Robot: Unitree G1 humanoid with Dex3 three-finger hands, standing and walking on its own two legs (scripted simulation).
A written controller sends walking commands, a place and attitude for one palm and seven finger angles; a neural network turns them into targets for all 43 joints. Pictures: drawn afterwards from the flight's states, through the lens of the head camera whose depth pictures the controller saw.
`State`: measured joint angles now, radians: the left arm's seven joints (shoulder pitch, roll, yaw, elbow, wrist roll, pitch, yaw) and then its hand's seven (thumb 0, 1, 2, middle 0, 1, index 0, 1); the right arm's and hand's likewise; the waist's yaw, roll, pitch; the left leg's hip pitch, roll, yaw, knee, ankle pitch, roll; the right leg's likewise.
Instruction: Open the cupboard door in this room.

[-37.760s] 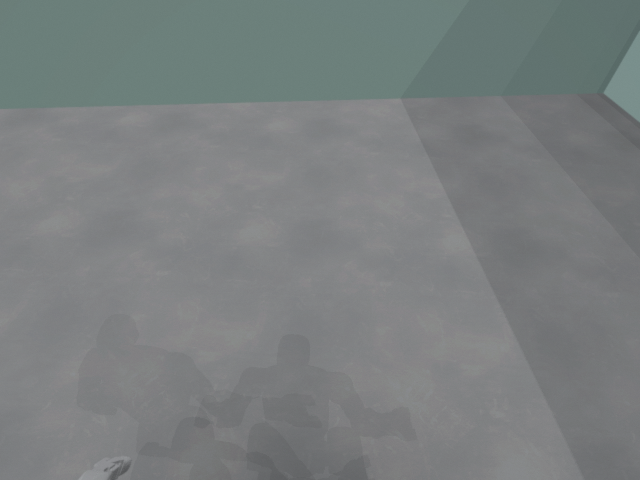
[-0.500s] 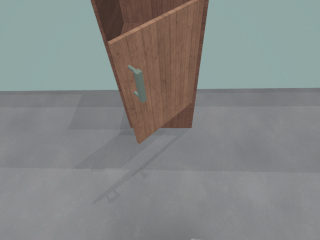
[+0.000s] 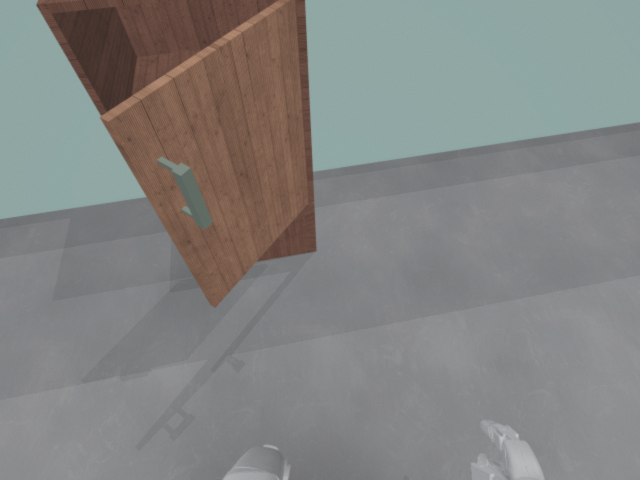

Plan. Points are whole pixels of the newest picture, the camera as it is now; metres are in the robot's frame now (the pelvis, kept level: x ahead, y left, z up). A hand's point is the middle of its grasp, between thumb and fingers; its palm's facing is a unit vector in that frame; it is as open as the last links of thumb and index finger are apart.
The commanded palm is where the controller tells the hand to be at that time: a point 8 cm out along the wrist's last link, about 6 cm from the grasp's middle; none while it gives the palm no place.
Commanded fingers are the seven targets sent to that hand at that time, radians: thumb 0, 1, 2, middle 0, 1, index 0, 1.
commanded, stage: walk to a spot facing it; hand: left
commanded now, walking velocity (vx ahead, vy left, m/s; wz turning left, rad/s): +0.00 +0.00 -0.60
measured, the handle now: (185, 193) +0.52 +0.30 -0.04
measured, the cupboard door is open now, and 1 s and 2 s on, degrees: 45 45 45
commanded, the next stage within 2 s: none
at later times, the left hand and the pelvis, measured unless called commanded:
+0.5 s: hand (221, 410) +0.21 +0.19 -0.17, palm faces -0.33 -0.90 -0.27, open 7.4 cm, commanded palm none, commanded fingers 0.00 0.90 0.90 -0.20 -0.30 -0.20 -0.30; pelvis +0.03 +0.01 -0.02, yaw -20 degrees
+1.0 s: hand (271, 385) +0.26 +0.12 -0.18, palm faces -0.55 -0.82 -0.19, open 7.4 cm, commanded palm none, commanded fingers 0.00 0.90 0.90 -0.20 -0.30 -0.20 -0.30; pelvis +0.06 +0.01 -0.01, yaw -36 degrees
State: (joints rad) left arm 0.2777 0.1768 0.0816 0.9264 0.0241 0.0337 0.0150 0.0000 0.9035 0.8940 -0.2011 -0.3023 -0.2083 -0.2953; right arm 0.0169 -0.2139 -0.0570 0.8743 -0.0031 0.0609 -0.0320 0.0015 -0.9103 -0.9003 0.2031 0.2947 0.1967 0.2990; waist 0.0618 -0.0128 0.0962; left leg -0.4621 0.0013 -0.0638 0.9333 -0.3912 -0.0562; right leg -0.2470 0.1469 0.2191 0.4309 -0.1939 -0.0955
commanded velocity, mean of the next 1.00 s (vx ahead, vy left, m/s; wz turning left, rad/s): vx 0.01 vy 0.00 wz -0.60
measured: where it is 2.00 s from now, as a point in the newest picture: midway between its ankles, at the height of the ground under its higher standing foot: (432, 464)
